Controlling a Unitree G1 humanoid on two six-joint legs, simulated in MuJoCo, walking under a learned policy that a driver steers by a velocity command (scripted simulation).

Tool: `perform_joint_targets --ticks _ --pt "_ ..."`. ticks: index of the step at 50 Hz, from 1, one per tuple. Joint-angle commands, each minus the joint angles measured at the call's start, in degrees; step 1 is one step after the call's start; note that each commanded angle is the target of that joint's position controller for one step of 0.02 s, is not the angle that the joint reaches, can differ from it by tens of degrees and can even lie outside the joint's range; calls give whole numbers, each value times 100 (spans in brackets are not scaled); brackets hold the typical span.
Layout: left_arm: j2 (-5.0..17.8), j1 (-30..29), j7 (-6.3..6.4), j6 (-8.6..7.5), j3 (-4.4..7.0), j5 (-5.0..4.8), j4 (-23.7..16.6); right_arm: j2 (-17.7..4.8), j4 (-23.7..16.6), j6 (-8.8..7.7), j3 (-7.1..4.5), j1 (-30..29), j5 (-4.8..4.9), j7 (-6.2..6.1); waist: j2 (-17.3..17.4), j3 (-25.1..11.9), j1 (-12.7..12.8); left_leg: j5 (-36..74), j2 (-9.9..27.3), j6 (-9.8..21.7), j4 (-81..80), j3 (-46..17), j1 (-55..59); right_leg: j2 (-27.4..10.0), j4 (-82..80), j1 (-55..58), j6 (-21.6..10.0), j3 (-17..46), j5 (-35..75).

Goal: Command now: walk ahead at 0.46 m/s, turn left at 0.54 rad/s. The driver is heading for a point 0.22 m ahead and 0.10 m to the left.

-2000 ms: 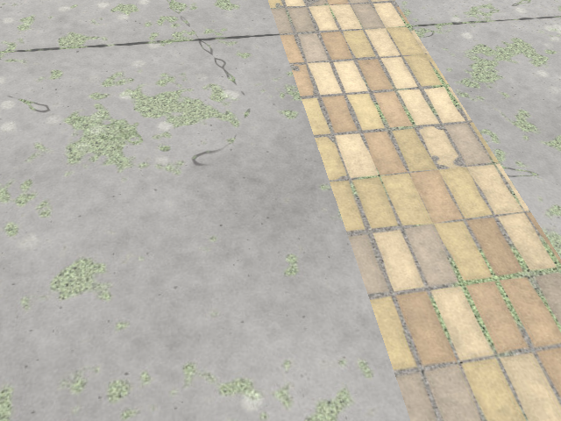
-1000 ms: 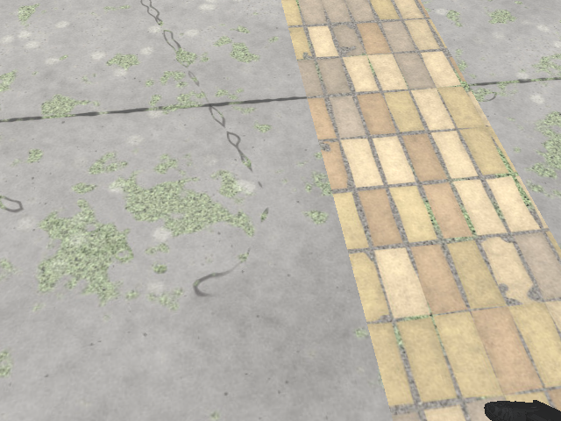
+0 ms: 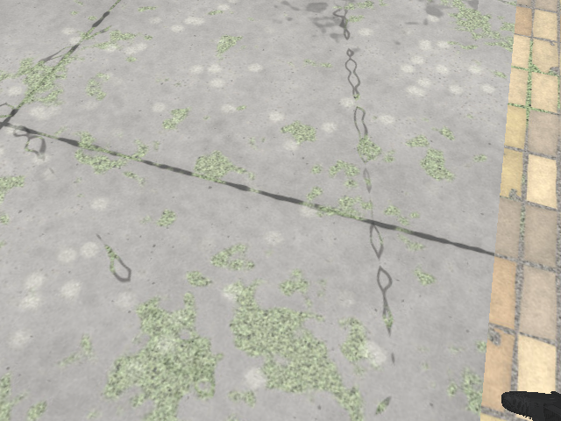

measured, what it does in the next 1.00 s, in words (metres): walks ahead: right foot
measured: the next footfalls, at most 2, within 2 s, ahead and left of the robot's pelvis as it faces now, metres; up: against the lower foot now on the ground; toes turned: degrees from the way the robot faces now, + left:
right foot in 0.44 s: +0.32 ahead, -0.11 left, +0.00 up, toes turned +6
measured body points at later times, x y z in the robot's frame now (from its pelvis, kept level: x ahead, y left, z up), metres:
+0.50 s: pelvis +0.19 +0.00 +0.02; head +0.21 +0.00 +0.47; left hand +0.31 +0.27 -0.09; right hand +0.34 -0.25 -0.10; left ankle +0.12 +0.09 -0.71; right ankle +0.28 -0.12 -0.72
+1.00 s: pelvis +0.21 -0.02 +0.02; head +0.22 -0.02 +0.47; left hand +0.32 +0.25 -0.11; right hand +0.27 -0.28 -0.12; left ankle +0.12 +0.09 -0.71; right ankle +0.28 -0.12 -0.72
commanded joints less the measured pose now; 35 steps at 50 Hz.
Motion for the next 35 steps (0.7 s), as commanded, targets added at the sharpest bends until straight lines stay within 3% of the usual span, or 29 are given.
perform_joint_targets --ticks 1,2,3,4,5,7,10,14,17,20,21,22,23,24,25,26,28,30,35 --pt "180 72 -30 -272 -136 174 -824 -1864 -87 -57 -556 1874 -26 -119 1523 -2375 -642 -817 1946 1932 -1645 -5025 5007 867 4579 -4108 -98 1398 -1049" --pt "763 -539 -80 -381 0 -68 -859 -1296 -119 -162 -384 1689 -83 -46 600 -2046 -938 -101 1909 1587 -1878 -4397 4717 530 4782 -4545 -156 1939 -650" --pt "743 -635 -89 -429 -16 -134 -874 -1074 -67 -229 -304 1464 -123 -43 491 -1394 -765 1017 1734 1368 -1711 -3352 3971 299 4472 -4523 -243 1814 -201" --pt "672 -582 -23 -415 -23 -4 -749 -890 -66 -253 -252 1105 -102 -53 30 -1044 -519 1976 1441 1115 -1565 -2569 3203 20 4041 -4214 -223 1788 154" --pt "722 -545 15 -353 13 97 -682 -697 -94 -249 -193 831 -103 -78 91 -885 -357 2574 1226 970 -1598 -2058 2620 -120 3668 -3839 -205 1792 316" --pt "616 -316 26 -174 11 113 -595 -716 -112 -270 -175 657 -189 -123 207 -924 -144 3441 1098 961 -1778 -1659 1971 -99 3458 -3236 -108 1741 580" --pt "403 -346 70 -46 -42 167 -582 -787 44 -301 -178 694 -178 -212 188 -915 -87 3996 953 938 -1888 -1151 1816 34 2722 -3197 42 1670 1177" --pt "234 -887 15 -40 -127 145 -681 -708 248 -192 -127 716 -166 -321 352 -879 -298 3525 723 651 -1866 -771 1983 125 1184 -2986 70 1658 2292" --pt "278 -1150 -44 -54 -126 127 -713 -687 459 -138 -92 826 -202 -324 393 -815 -450 3120 836 628 -1807 -897 2135 238 517 -2719 38 1674 2574" --pt "375 -1224 -84 -75 -90 175 -737 -609 638 -104 -48 774 -176 -295 440 -677 -429 2908 975 612 -1422 -1171 2311 326 44 -2598 -148 1685 2071" --pt "376 -1098 -97 -97 -82 203 -694 -559 675 -89 -24 699 -134 -299 408 -680 -311 2714 917 515 -1198 -1208 2301 370 -349 -2345 -255 1644 2226" --pt "420 -922 -100 -128 -70 254 -631 -492 741 -87 6 765 -111 -302 261 -720 -188 2319 729 296 -970 -1190 2203 339 -960 -1821 -386 1688 3229" --pt "684 -848 -60 -151 -28 302 -615 -390 749 -127 39 978 -217 -310 -81 -944 -314 1621 371 20 -661 -1059 2017 -101 -896 -1142 -555 2131 5222" --pt "836 -998 -24 -124 -19 318 -612 -296 886 -151 48 1745 -290 -308 -731 -1298 -804 181 32 -262 -554 -943 1455 -602 -452 -280 -1093 2553 6171" --pt "355 -1006 -24 -54 -112 254 -587 -296 981 -111 78 1613 -290 -347 -896 -1444 -567 -743 -64 -467 -483 -820 1382 -723 -470 -240 -1436 2736 5717" --pt "171 -1084 -49 3 -171 192 -547 -365 937 -27 72 1392 -252 -362 -904 -1320 -521 -975 -37 -524 -639 -798 1337 -662 -575 -414 -1436 2801 4923" --pt "240 -1380 -114 59 -167 155 -582 -479 986 172 36 1179 -191 -403 -645 -993 -483 -652 -37 -452 -948 -809 1527 -332 -657 -939 -1170 2551 3785" --pt "346 -1415 -147 29 -138 157 -515 -536 1040 276 12 1105 -191 -400 -443 -874 -431 -324 -7 -350 -1078 -859 1707 -88 -594 -1131 -942 2242 3522" --pt "273 -1420 -85 27 -148 143 -246 -428 1283 220 17 1112 -181 -408 -240 -935 -351 329 72 -364 -1098 -878 1815 74 -423 -835 -893 2041 3848"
